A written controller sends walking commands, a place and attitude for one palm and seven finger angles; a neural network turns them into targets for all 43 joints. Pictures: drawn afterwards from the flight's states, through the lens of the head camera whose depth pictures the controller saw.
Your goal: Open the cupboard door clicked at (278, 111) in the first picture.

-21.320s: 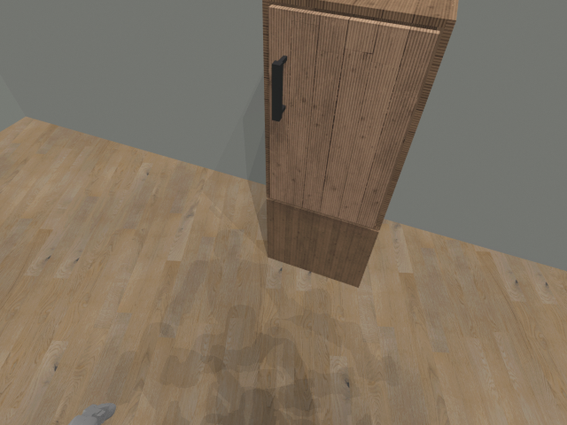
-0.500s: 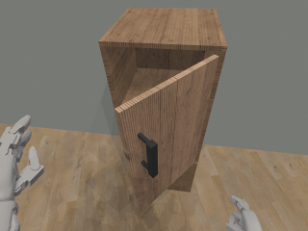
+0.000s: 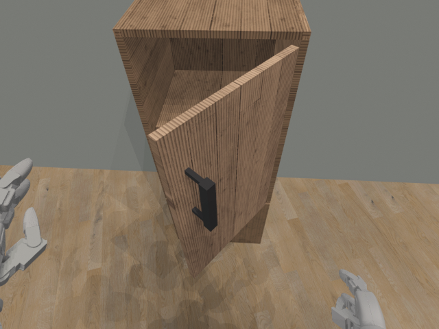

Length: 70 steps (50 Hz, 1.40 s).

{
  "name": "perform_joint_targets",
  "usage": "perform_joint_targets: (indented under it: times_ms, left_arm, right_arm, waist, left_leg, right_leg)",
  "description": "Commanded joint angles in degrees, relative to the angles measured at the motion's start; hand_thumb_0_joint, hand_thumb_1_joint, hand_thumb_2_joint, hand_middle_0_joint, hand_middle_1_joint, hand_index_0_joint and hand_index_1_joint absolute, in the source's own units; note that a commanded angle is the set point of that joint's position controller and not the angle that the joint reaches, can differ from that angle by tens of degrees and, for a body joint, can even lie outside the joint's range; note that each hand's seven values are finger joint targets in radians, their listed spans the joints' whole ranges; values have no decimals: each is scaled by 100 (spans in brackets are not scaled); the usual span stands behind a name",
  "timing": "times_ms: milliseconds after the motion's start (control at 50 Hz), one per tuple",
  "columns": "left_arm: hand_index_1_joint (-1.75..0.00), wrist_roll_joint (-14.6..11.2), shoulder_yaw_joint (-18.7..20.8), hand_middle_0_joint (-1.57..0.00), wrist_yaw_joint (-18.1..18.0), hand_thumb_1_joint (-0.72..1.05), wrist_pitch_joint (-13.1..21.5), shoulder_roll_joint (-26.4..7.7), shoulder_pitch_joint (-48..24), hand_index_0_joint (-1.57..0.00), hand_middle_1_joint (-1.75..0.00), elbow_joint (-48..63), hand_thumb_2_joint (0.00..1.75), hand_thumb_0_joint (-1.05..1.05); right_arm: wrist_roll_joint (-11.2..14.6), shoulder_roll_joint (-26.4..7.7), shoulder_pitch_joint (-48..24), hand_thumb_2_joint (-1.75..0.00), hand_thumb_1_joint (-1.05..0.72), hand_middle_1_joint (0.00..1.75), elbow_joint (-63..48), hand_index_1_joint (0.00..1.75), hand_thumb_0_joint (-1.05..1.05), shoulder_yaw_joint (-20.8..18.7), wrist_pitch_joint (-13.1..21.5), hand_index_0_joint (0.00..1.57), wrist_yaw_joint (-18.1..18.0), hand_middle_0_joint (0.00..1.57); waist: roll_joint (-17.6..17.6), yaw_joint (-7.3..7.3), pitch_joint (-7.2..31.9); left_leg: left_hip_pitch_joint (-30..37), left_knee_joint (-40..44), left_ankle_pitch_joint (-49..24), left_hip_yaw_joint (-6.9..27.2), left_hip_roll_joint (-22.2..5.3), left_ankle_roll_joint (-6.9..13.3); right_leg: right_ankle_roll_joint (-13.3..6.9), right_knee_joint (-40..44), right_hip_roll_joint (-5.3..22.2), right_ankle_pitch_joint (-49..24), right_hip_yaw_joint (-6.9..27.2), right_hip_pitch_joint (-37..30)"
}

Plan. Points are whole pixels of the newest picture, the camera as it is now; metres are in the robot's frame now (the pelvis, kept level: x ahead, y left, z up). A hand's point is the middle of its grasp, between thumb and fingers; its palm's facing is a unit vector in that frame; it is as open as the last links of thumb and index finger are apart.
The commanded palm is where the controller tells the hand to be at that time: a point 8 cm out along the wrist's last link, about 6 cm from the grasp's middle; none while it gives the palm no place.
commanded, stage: step back with the hand held close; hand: left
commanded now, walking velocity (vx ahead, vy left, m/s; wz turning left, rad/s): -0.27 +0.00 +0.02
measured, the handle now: (201, 200) +0.33 +0.06 +0.05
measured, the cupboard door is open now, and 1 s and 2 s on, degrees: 51 51 51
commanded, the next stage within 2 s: stop stepping back and stand still in 0.84 s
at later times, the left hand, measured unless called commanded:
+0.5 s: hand out of the picture +0.11 +0.30 +0.15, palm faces +0.45 -0.74 -0.50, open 7.4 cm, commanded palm +0.04 +0.33 +0.18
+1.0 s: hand out of the picture +0.02 +0.28 +0.17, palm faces +0.30 -0.82 -0.49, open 7.4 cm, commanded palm -0.04 +0.33 +0.18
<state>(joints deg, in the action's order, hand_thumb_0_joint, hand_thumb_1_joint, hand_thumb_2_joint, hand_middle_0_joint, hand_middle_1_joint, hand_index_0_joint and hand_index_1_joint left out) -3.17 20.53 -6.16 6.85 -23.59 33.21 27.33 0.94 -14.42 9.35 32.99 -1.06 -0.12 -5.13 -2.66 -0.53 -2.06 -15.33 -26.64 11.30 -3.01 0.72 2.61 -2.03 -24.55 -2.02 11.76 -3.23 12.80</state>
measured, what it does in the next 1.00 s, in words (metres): walks backwards: right foot, then left foot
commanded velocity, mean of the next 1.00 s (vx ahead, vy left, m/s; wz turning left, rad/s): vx -0.29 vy -0.01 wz -0.02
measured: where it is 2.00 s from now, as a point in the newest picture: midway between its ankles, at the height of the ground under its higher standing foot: outside the picture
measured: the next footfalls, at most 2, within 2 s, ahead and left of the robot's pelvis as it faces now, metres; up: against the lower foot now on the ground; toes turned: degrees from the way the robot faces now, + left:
right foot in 0.36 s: -0.06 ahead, -0.10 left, +0.00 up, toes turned +5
left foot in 0.76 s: -0.04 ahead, +0.11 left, +0.00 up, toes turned +1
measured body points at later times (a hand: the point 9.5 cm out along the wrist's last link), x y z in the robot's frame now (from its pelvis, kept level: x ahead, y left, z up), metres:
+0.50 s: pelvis -0.08 +0.02 -0.01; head -0.04 +0.04 +0.44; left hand +0.08 +0.33 +0.18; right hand +0.12 -0.19 -0.09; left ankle +0.03 +0.09 -0.74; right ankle -0.10 -0.10 -0.74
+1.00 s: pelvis -0.18 +0.03 +0.01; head -0.14 +0.08 +0.45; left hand +0.00 +0.33 +0.19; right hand +0.01 -0.18 -0.06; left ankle -0.08 +0.11 -0.74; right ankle -0.24 -0.11 -0.67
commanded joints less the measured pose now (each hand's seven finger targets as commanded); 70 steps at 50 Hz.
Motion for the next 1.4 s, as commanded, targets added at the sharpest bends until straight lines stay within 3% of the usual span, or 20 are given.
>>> perform_joint_targets:
  times_ms: [0, 260, 380, 460, 520, 600, 640, 720, 760, 800, 900, 960, 1060, 1080, 1120, 1160, 1180, 1200, 1320, 1380]
  left_arm:
    - [-30, -40, 1077, -20, -250, 90, 469, -1170, -27, -20, -30, 1272, 90, 0]
    - [-30, 302, 1118, -20, -350, 90, 728, -1095, -486, -20, -30, 1413, 90, 0]
    - [-30, 256, 1066, -20, -258, 90, 816, -994, -311, -20, -30, 1501, 90, 0]
    - [-30, 95, 865, -20, -247, 90, 914, -977, -521, -20, -30, 1852, 90, 0]
    - [-30, 39, 1063, -20, -234, 90, 862, -1149, -232, -20, -30, 1735, 90, 0]
    - [-30, -30, 1075, -20, -297, 90, 840, -1247, -291, -20, -30, 1571, 90, 0]
    - [-30, 60, 1118, -20, -320, 90, 835, -1261, -499, -20, -30, 1436, 90, 0]
    - [-30, 124, 1040, -20, -309, 90, 752, -1263, -843, -20, -30, 1403, 90, 0]
    - [-30, 205, 1036, -20, -310, 90, 875, -1312, -911, -20, -30, 1495, 90, 0]
    - [-30, 86, 1059, -20, -206, 90, 930, -1280, -386, -20, -30, 1704, 90, 0]
    - [-30, -14, 1074, -20, -214, 90, 706, -1166, 262, -20, -30, 2428, 90, 0]
    - [-30, -59, 1311, -20, -281, 90, 579, -1323, 366, -20, -30, 2375, 90, 0]
    - [-30, -66, 1356, -20, -414, 90, 441, -1325, 376, -20, -30, 1788, 90, 0]
    - [-30, -81, 1203, -20, -383, 90, 459, -1207, 392, -20, -30, 1712, 90, 0]
    - [-30, -121, 1278, -20, -334, 90, 486, -1451, 367, -20, -30, 1702, 90, 0]
    - [-30, -135, 1516, -20, -388, 90, 579, -1749, -273, -20, -30, 2007, 90, 0]
    - [-30, -143, 1265, -20, -311, 90, 566, -1575, -612, -20, -30, 1722, 90, 0]
    - [-30, -127, 960, -20, -248, 90, 529, -1050, -644, -20, -30, 1216, 90, 0]
    - [-30, 162, 673, -20, -334, 90, 593, -995, -1265, -20, -30, 783, 90, 0]
    - [-30, 131, 878, -20, -354, 90, 712, -1151, -1042, -20, -30, 1288, 90, 0]
  right_arm:
    - [20, -555, -504, -90, -90, 30, -1003, 30, 0, -200, 329, 20, -78, 20]
    - [-81, -722, -444, -90, -90, 30, -1091, 30, 0, -194, 575, 20, -87, 20]
    - [-144, -597, -385, -90, -90, 30, -1006, 30, 0, -201, 721, 20, 23, 20]
    - [-69, -552, -374, -90, -90, 30, -777, 30, 0, -213, 812, 20, 63, 20]
    - [-44, -564, -431, -90, -90, 30, -814, 30, 0, -266, 823, 20, 70, 20]
    - [-30, -427, -416, -90, -90, 30, -610, 30, 0, -265, 697, 20, 81, 20]
    - [-74, -376, -500, -90, -90, 30, -582, 30, 0, -236, 649, 20, 63, 20]
    - [-113, -472, -602, -90, -90, 30, -581, 30, 0, -70, 647, 20, -106, 20]
    - [-163, -475, -696, -90, -90, 30, -613, 30, 0, -195, 769, 20, -120, 20]
    - [-272, -429, -368, -90, -90, 30, -644, 30, 0, -182, 914, 20, 37, 20]
    - [-84, -503, -263, -90, -90, 30, -693, 30, 0, -302, 1036, 20, 211, 20]
    - [-119, -455, -281, -90, -90, 30, -707, 30, 0, -245, 1086, 20, 159, 20]
    - [-198, -405, -267, -90, -90, 30, -635, 30, 0, -148, 998, 20, 25, 20]
    - [-178, -317, -240, -90, -90, 30, -594, 30, 0, -95, 977, 20, 40, 20]
    - [-185, -275, -146, -90, -90, 30, -473, 30, 0, -64, 845, 20, 73, 20]
    - [-249, -411, -360, -90, -90, 30, -455, 30, 0, 22, 891, 20, 114, 20]
    - [-179, -435, -61, -90, -90, 30, -289, 30, 0, -26, 927, 20, 145, 20]
    - [-67, -486, -4, -90, -90, 30, -239, 30, 0, -168, 954, 20, 88, 20]
    - [-109, -461, -154, -90, -90, 30, -221, 30, 0, -44, 1145, 20, -141, 20]
    - [-55, -636, 7, -90, -90, 30, -456, 30, 0, -124, 1140, 20, -133, 20]
  waist:
    - [142, -54, 1117]
    - [-812, -82, 418]
    - [-611, -39, 446]
    - [-222, -28, 1312]
    - [23, -58, 1517]
    - [853, 69, 756]
    - [1025, 44, 370]
    - [-241, 86, 45]
    - [-1551, -23, 614]
    - [-1221, -95, 1565]
    - [-584, -50, 1854]
    - [-879, 36, 1427]
    - [-1491, 12, 857]
    - [-1213, 15, 887]
    - [1000, 21, 917]
    - [1021, -22, 736]
    - [1616, 121, 945]
    - [1272, 219, 506]
    - [301, 48, 1]
    - [-605, 69, 826]
  left_leg:
    - [431, 52, -1371, 763, -563, 15]
    - [-2363, 1994, 2895, 2031, -1364, 442]
    - [-1623, 1667, 2116, 1742, -1116, 264]
    - [567, 885, -364, 1056, -736, -209]
    - [733, 522, 414, 935, -711, -68]
    - [1136, -1922, 614, 570, -44, -357]
    - [334, -2666, 838, 677, -51, -309]
    - [-238, 647, -1217, 1079, -566, -136]
    - [-92, 817, -3753, 2041, -1728, 320]
    - [888, 642, -5098, 2117, -1889, 312]
    - [1295, 852, -3358, 1416, -1585, 467]
    - [624, 1639, -246, 1455, -1365, 325]
    - [-338, 2371, 2269, 684, -634, -513]
    - [-192, 1798, 1828, 369, -338, -683]
    - [559, -1558, 527, 302, 81, -415]
    - [-1154, -3202, 648, 535, -38, -372]
    - [-1594, -3466, 509, 743, -191, -440]
    - [-1501, -3202, 196, 661, -260, -385]
    - [18, -113, 540, -226, -132, 29]
    - [1388, -13, -1803, 996, -965, 482]
  right_leg:
    - [99, 157, 763, -1373, 742, -107]
    - [243, -1495, -8, 406, 434, -1222]
    - [89, -783, -33, 691, 539, -800]
    - [-22, -85, 172, -131, 619, 103]
    - [-46, 38, 282, 427, 789, 446]
    - [-691, 1311, 1576, 1371, 1935, 2409]
    - [-795, 1117, 1835, 79, 1922, 2117]
    - [43, -551, 661, -1637, 942, 825]
    - [230, -2022, 56, 737, 612, 518]
    - [244, -3104, -108, 1878, 779, 902]
    - [388, -3259, -111, 1464, 453, 999]
    - [377, -2787, -93, 1568, 254, 647]
    - [29, -182, -504, 2225, -598, -898]
    - [-86, 651, -353, 1914, -506, -990]
    - [-600, 1855, 1485, 1223, 1450, 852]
    - [-1016, 1676, 2397, -192, 2037, 604]
    - [-970, 1504, 2336, 944, 1891, 243]
    - [-621, 1308, 1735, 670, 1261, 200]
    - [-377, 333, 1415, -165, 935, 197]
    - [302, -1365, 512, -1202, 256, 595]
